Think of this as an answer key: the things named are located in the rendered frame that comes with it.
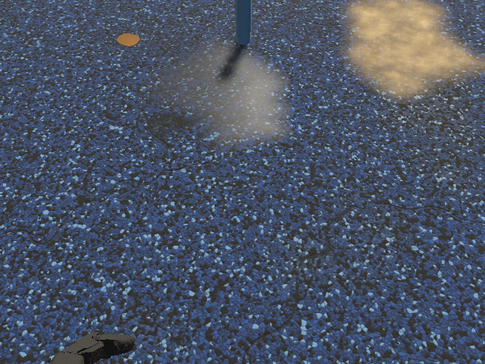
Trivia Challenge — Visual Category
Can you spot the robot left hand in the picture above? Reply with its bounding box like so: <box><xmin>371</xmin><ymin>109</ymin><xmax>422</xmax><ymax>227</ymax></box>
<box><xmin>48</xmin><ymin>332</ymin><xmax>135</xmax><ymax>364</ymax></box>

